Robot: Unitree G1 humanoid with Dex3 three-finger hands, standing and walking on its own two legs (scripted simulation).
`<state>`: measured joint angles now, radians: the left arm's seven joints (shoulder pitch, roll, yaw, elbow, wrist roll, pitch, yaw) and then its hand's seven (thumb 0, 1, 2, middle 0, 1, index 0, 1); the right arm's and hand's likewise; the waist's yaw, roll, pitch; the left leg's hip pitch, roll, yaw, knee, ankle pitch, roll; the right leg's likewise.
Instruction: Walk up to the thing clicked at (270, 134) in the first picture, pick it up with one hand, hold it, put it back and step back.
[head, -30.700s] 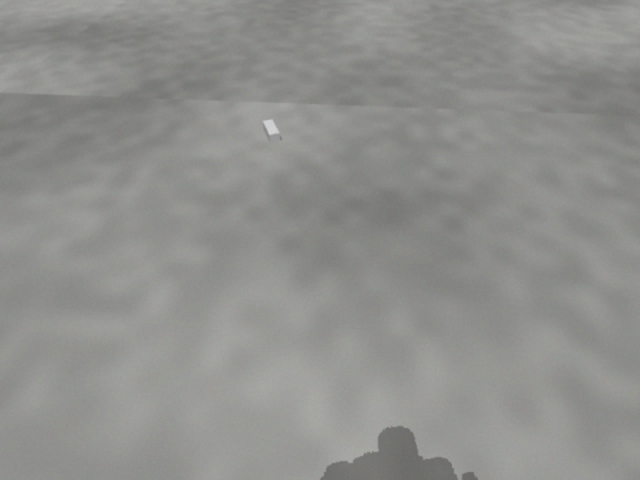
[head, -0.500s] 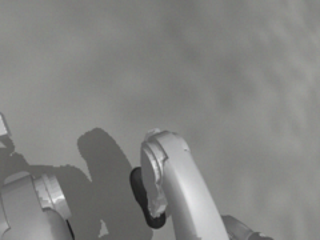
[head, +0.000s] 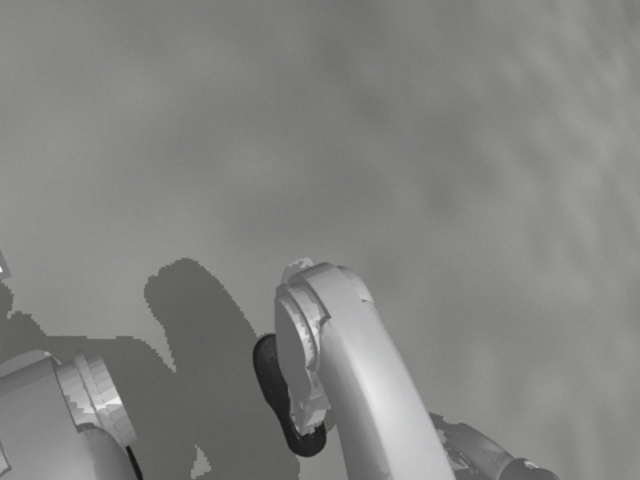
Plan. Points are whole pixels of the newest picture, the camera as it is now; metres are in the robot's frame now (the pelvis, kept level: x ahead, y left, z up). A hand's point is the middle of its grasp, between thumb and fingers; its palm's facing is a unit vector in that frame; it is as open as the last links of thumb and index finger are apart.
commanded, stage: close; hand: left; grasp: from above
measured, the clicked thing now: out of the picture +0.42 +0.31 -0.27
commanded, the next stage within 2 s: settle in 0.74 s
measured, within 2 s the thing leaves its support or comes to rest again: leaves its support in 1.16 s
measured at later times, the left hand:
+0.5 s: hand out of the picture +0.41 +0.30 -0.26, palm faces -0.42 -0.12 -0.90, open 9.8 cm
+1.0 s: hand out of the picture +0.42 +0.30 -0.25, palm faces -0.45 -0.14 -0.88, open 9.4 cm
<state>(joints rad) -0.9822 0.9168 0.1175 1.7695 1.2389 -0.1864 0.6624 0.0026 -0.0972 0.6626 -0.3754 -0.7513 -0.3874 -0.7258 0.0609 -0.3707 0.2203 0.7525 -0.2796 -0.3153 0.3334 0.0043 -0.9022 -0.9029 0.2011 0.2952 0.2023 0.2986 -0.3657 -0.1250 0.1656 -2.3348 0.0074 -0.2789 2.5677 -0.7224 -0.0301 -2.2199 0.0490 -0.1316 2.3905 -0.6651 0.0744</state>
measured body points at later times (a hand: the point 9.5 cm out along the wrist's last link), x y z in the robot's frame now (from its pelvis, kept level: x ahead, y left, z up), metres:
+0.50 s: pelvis +0.00 +0.00 +0.00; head +0.26 +0.13 +0.34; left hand +0.43 +0.30 -0.20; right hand +0.07 -0.26 -0.06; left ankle +0.06 +0.13 -0.27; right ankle +0.12 -0.13 -0.27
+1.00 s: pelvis +0.00 +0.00 +0.00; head +0.27 +0.11 +0.34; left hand +0.44 +0.30 -0.20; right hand +0.06 -0.26 -0.06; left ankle +0.06 +0.13 -0.27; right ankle +0.12 -0.13 -0.27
